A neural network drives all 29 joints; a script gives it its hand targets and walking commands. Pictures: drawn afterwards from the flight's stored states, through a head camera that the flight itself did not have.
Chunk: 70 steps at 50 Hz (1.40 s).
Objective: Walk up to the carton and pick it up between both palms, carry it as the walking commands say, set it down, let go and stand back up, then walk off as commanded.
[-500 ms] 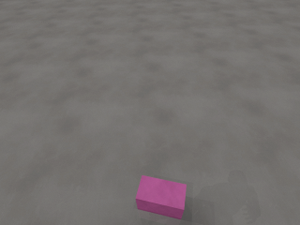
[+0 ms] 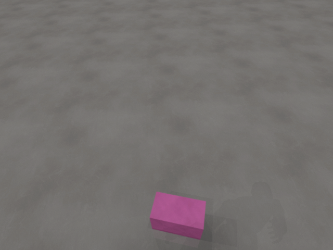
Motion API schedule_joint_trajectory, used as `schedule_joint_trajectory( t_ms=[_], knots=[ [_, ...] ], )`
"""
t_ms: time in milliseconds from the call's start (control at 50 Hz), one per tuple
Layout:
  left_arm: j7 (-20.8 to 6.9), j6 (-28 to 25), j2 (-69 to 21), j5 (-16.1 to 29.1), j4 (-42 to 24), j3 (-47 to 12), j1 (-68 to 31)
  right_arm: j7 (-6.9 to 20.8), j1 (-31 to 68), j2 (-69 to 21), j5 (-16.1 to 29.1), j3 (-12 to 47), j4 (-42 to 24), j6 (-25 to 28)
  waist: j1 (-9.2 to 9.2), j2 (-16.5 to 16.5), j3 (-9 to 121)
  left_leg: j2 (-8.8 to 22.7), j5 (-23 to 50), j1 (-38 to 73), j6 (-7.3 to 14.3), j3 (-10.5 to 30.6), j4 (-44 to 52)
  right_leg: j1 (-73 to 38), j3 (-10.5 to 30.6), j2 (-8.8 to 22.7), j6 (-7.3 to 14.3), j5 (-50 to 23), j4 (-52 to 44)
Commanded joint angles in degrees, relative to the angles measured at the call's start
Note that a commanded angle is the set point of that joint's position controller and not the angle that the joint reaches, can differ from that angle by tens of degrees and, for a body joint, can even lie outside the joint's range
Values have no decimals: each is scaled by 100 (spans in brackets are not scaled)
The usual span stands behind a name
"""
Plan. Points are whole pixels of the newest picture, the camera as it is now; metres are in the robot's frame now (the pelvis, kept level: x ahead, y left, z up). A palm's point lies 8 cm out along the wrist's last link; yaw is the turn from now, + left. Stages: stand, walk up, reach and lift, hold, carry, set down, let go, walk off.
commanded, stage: walk off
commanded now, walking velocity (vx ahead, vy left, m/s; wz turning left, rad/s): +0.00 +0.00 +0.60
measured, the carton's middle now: (178, 215) +0.45 -0.02 -0.69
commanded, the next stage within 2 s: stand in 0.38 s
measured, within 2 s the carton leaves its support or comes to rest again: neither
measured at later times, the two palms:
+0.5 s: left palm out of the picture -0.01 +0.31 -0.16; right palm out of the picture +0.06 -0.21 -0.14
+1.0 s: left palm out of the picture -0.05 +0.24 -0.15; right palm out of the picture +0.07 -0.18 -0.15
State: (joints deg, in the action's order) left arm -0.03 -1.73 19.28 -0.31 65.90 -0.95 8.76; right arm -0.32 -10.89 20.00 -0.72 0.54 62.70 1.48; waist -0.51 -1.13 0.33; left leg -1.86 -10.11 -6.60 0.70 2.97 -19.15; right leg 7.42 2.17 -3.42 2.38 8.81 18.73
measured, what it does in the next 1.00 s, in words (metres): steps on the spot: right foot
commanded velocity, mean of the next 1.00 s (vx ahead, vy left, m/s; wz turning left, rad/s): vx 0.00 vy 0.00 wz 0.22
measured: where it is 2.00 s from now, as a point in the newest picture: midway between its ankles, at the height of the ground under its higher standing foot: outside the picture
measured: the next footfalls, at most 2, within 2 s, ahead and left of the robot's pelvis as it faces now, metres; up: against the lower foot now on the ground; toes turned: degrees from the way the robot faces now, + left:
right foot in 0.78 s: +0.03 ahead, -0.09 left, +0.00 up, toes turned +9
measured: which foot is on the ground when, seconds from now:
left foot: down 0.00-1.00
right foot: down 0.00-0.44, up 0.46-0.76, down 0.78-1.00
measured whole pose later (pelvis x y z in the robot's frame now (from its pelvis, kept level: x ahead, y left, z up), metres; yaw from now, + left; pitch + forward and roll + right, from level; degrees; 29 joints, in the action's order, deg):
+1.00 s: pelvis +0.01 +0.03 +0.00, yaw +9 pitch -1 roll +1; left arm 2.1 -0.3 7.8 -0.6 66.5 0.1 17.3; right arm -1.9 -13.7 9.4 -0.9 -1.1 62.5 -0.5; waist -0.3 -0.2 0.1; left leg -2.8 -11.6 -8.1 1.6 1.3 -20.5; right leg 6.4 1.2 1.6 -1.2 15.1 22.1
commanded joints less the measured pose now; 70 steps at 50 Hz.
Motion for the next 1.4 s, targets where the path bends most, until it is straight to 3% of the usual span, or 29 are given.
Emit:
schedule_joint_trajectory(
  t_ms=[0,60,180,260,320,360,380,400,420,440,460,480,500,520,560,580,660,680,700,720,740,760,780,800,840,860,880,1000,1380],
  knots=[
    [84,-38,1081,18,-192,177,-44,-79,178,1041,15,-195,-284,54,-45,240,-82,715,143,-297,180,587,238,-15,867,981,8,-274,-364],
    [100,113,470,40,-61,31,161,-47,-122,229,67,-3,-142,-143,-14,218,-66,598,166,-481,95,595,158,-85,752,999,-88,-288,-336],
    [228,234,1063,-17,-270,281,157,-97,3,553,53,-109,-408,-270,-41,277,-91,480,217,-1095,-49,657,-586,-100,823,1388,33,-88,-218],
    [297,279,1059,-62,-366,390,165,-77,-141,489,-3,-217,-512,-263,17,727,40,304,-721,-1366,-57,429,-1682,-16,1082,1941,448,241,-395],
    [334,260,891,-126,-488,427,20,-63,-297,254,-82,-297,-548,-270,99,687,96,426,-1634,-1290,-54,109,-2474,431,972,2274,831,-223,-124],
    [321,286,711,-127,-579,413,-142,-78,-529,-9,-85,-271,-432,-274,231,170,30,443,-1021,-892,22,37,-1726,755,441,2000,558,-581,385],
    [323,312,517,-129,-597,389,-111,-105,-735,-124,-88,-260,-371,-261,291,-203,-147,507,-315,-587,67,355,-1130,1121,101,1676,296,-697,983],
    [276,332,402,-89,-660,406,85,-130,-899,321,-137,-334,-394,-243,279,-1239,-125,1351,974,-354,295,1765,-94,1654,-531,939,-173,63,2135],
    [254,355,136,-59,-752,367,103,-130,-742,690,-132,-367,-504,-223,148,-1863,-145,2121,1789,-195,671,2829,426,2279,-714,287,-513,2105,2771],
    [295,392,106,-37,-713,392,231,-146,-758,560,-175,-330,-540,-233,122,-1380,-12,2307,1621,-579,1065,2894,377,2006,-157,374,-467,2417,3494],
    [274,430,140,-33,-628,403,266,-136,-715,327,-179,-316,-559,-233,85,-821,-144,2053,1063,-953,1049,2494,380,1802,-13,495,-446,2134,3693],
    [232,441,9,-29,-580,383,327,-174,-397,401,-110,-330,-622,-251,-61,-695,-219,1703,657,-988,863,1997,392,1789,-32,572,-467,1888,3710],
    [177,432,-111,-50,-499,380,430,-190,38,433,-67,-361,-771,-274,-199,-663,-200,1367,447,-1033,731,1608,400,1785,-115,533,-510,1675,3768],
    [163,436,-129,-105,-464,393,515,-216,102,466,-78,-385,-826,-275,-197,-750,-115,1258,696,-1044,688,1372,315,1626,-198,518,-529,1503,3789],
    [162,423,-76,-67,-430,440,601,-195,40,232,-80,-341,-837,-269,-180,-515,141,1108,1170,-812,719,1057,112,1492,-206,434,-572,1459,3685],
    [168,409,-198,-43,-448,397,598,-198,-2,188,-97,-331,-794,-270,-139,-663,101,1071,1150,-692,744,928,100,1541,-245,460,-617,1466,3392],
    [258,370,-307,27,-481,346,571,-216,-406,94,-104,-329,-598,-254,113,-694,170,1169,1115,-269,852,1067,-14,1141,-295,418,-573,1534,1952],
    [274,348,-437,16,-423,319,717,-217,-440,68,-94,-319,-607,-253,98,-765,141,1206,1270,-285,829,1120,-97,908,-310,436,-539,1376,1622],
    [284,320,-508,31,-360,298,893,-222,-350,32,-60,-310,-562,-271,-7,-589,165,1152,1236,-386,758,1065,-184,544,-325,449,-490,776,952],
    [324,269,-440,-5,-226,297,1171,-215,-360,-76,-28,-294,-542,-277,-117,-312,92,1078,1364,-505,542,1002,-313,167,-92,610,-448,-167,259],
    [327,196,-211,-46,-200,299,1160,-203,-429,-212,41,-271,-564,-254,-4,202,211,776,1177,-690,313,737,-551,-210,429,1015,-311,-1122,147],
    [318,152,-10,-71,-241,300,1146,-191,-786,-317,52,-280,-486,-249,227,685,214,499,378,-793,229,544,-536,-323,858,1419,-156,-1588,11],
    [289,117,-26,-117,-279,244,1052,-195,-876,-328,25,-278,-436,-244,347,728,203,392,-460,-819,218,428,-354,-263,1067,1687,-96,-1536,-67],
    [256,142,-34,-92,-200,243,773,-183,-593,-468,8,-236,-455,-198,344,761,-194,344,-64,-764,199,424,90,44,714,1448,-27,-1128,106],
    [238,113,-221,-52,-187,247,906,-194,-362,-257,-49,-296,-372,-145,65,549,-218,564,1029,-91,224,481,87,304,333,1002,-232,-814,93],
    [261,101,-293,-40,-100,225,1062,-184,-398,-184,-21,-325,-324,-128,81,356,-224,618,1371,42,230,479,54,279,299,979,-260,-908,103],
    [274,84,-392,-34,-47,208,1135,-184,-507,-296,-15,-311,-278,-117,120,420,-222,635,1470,40,259,465,98,240,269,949,-232,-766,136],
    [253,82,-464,-46,-23,243,1148,-224,-527,-452,-31,-304,-71,-143,29,57,-289,565,751,-155,154,369,274,76,347,904,-150,-383,-21],
    [277,32,-395,-28,-17,308,920,-273,-911,-486,-32,-306,189,-99,82,166,-490,647,402,-315,20,278,191,72,514,860,20,-276,-235]
  ],
)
